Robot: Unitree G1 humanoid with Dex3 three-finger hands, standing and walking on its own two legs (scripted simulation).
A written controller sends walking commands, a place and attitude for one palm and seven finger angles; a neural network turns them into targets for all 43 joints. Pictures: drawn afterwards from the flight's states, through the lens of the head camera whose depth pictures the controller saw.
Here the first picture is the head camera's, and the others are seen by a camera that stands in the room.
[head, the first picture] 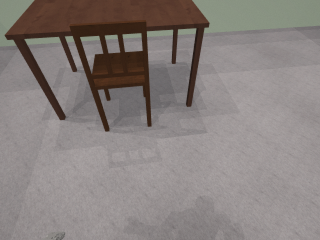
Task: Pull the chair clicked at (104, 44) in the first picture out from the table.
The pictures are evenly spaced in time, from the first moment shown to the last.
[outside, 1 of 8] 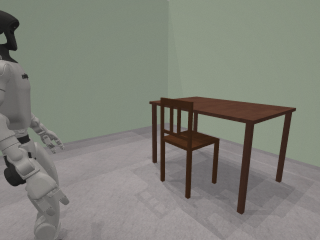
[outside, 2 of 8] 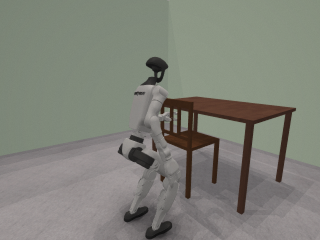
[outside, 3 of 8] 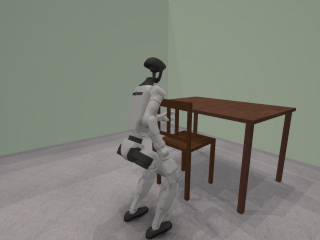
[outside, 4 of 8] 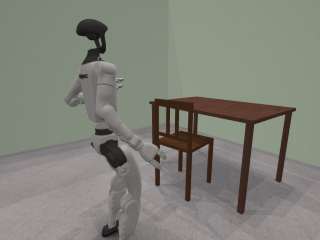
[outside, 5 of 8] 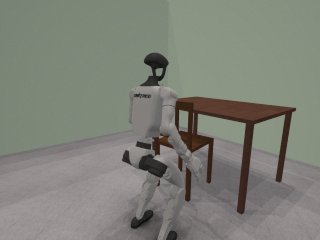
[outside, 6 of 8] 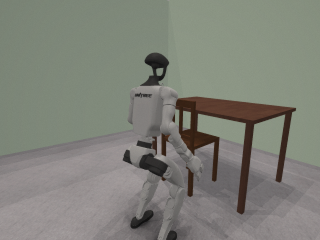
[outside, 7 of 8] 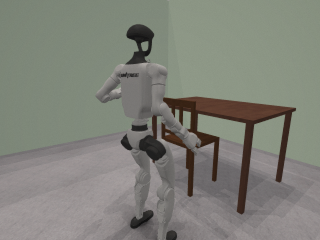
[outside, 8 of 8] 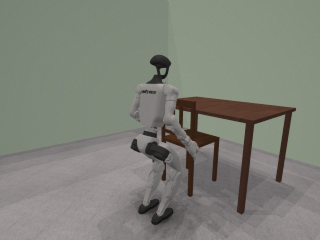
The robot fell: no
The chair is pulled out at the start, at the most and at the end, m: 0.00 0.06 -0.03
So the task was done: no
